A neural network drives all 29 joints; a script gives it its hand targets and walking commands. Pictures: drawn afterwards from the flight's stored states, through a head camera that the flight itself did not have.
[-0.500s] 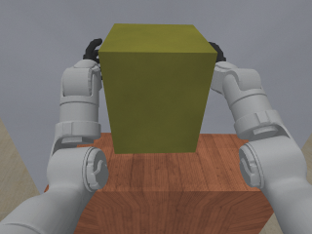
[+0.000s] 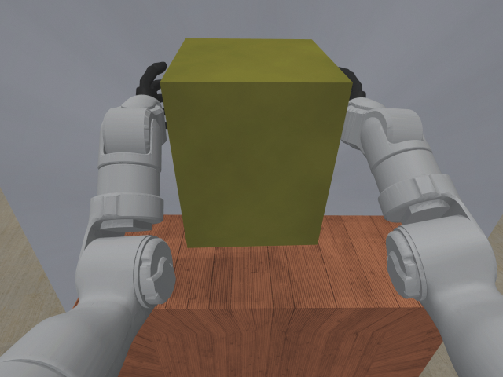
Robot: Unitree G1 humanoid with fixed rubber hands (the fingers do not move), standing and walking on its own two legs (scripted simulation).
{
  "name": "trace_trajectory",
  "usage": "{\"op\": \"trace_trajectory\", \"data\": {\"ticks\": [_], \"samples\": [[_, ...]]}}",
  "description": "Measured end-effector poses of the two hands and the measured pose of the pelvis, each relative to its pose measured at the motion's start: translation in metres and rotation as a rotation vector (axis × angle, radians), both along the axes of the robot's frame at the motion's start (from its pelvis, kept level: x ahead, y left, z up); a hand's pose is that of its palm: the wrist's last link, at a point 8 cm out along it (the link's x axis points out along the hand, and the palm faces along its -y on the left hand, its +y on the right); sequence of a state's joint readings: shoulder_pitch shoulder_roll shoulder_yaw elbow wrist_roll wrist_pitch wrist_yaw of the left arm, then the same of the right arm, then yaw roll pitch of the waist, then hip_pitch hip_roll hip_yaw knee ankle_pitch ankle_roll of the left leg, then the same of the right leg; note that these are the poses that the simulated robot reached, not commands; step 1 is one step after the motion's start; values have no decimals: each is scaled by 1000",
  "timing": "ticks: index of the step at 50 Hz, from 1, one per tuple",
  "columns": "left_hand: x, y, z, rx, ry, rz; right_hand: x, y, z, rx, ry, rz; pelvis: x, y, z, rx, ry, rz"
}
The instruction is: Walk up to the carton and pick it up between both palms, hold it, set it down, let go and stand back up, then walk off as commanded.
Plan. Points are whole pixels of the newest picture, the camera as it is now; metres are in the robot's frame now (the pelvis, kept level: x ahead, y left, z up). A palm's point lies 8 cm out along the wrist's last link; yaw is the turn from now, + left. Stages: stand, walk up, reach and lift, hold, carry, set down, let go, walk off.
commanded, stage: hold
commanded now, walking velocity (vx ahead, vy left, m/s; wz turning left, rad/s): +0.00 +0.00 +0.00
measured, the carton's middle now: (251, 141) +0.38 +0.01 +0.28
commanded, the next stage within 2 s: none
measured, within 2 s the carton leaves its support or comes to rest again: neither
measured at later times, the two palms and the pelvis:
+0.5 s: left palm (146, 114) +0.37 +0.16 +0.32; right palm (347, 118) +0.37 -0.13 +0.32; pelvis +0.00 +0.00 +0.00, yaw +0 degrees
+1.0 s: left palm (147, 106) +0.37 +0.16 +0.33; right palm (349, 113) +0.37 -0.14 +0.33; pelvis +0.00 +0.00 +0.00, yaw +0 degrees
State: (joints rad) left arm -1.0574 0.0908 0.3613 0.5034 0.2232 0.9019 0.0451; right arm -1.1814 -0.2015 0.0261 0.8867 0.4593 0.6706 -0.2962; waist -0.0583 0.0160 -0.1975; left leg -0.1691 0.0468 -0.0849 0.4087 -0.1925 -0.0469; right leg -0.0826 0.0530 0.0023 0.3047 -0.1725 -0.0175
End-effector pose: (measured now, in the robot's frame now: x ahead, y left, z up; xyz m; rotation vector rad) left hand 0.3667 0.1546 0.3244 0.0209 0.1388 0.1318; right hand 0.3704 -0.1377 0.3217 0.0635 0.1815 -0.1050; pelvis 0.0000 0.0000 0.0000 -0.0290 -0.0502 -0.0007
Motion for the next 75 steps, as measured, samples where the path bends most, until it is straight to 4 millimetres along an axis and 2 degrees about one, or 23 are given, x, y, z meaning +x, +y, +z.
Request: {"op": "trace_trajectory", "data": {"ticks": [4,11,29,39,51,61,70,75], "samples": [[3,-1,-2,8,18,-2,2,-1,-4,-5,19,0,-1,-2,0,1,3,3],[3,1,6,-4,-16,4,4,1,3,-26,-14,9,1,-4,0,0,12,4],[-2,5,-6,-8,-6,-7,-4,4,-7,-17,3,1,2,0,0,-1,-12,7],[-3,4,6,7,-27,-7,-5,4,5,-14,-14,-5,-2,2,0,-3,-4,3],[1,3,8,8,-19,-5,-2,2,4,-20,-3,-2,-2,1,0,-1,10,-2],[2,4,-3,-3,1,1,0,3,-8,-31,18,6,-1,0,0,-1,-5,5],[1,4,2,7,-27,5,2,4,-1,-23,-8,8,1,-1,0,-3,5,5],[4,2,-2,-1,-5,1,3,2,-5,-25,15,5,2,-1,0,-1,-1,4]]}}
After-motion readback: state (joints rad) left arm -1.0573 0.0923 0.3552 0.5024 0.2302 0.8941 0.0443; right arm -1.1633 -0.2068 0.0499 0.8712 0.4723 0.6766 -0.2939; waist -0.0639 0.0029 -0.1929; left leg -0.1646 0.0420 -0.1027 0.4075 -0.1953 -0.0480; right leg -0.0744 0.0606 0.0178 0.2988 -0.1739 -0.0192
